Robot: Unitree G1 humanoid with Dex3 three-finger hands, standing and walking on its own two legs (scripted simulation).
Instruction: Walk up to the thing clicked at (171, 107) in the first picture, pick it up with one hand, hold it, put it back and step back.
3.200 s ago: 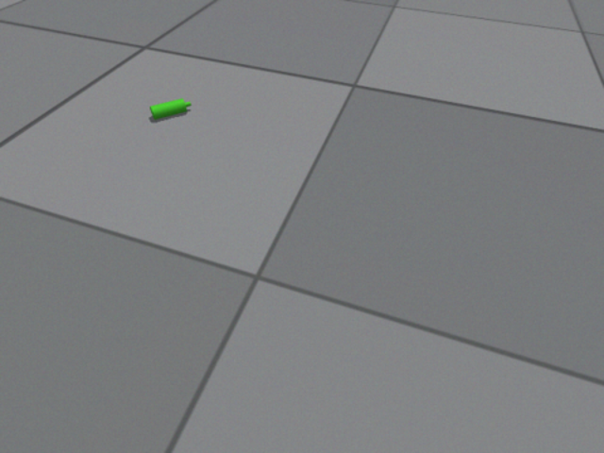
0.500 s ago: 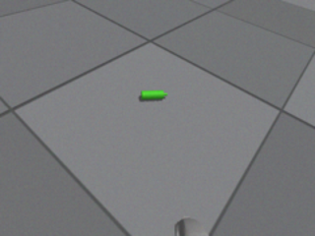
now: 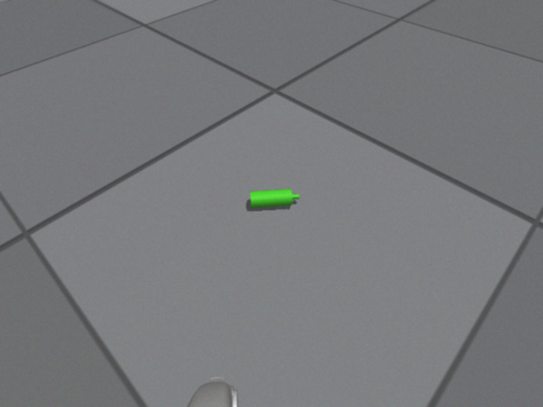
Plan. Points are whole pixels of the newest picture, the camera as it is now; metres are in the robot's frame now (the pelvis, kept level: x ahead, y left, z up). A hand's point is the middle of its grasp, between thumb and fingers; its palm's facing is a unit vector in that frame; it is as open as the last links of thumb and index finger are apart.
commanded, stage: walk up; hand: left
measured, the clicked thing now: (274, 197) +1.13 +0.00 -0.73
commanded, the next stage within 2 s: none
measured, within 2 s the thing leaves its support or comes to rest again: neither
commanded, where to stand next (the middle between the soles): +0.76 -0.21 m, yaw +4 degrees
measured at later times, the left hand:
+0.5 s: hand (154, 333) +0.28 +0.23 -0.15, palm faces -0.03 -0.95 -0.31, open 7.4 cm
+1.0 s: hand (225, 277) +0.39 +0.11 -0.14, palm faces +0.03 -0.94 -0.35, open 7.4 cm
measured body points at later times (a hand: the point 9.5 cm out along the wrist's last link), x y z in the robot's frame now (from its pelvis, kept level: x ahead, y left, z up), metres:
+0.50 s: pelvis +0.20 -0.04 +0.00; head +0.21 -0.02 +0.44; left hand +0.28 +0.28 -0.12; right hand +0.27 -0.37 -0.09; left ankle +0.21 +0.10 -0.74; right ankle +0.31 -0.24 -0.69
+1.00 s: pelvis +0.37 -0.16 -0.01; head +0.39 -0.16 +0.44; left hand +0.39 +0.16 -0.12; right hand +0.46 -0.47 -0.12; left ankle +0.48 -0.03 -0.71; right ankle +0.35 -0.25 -0.74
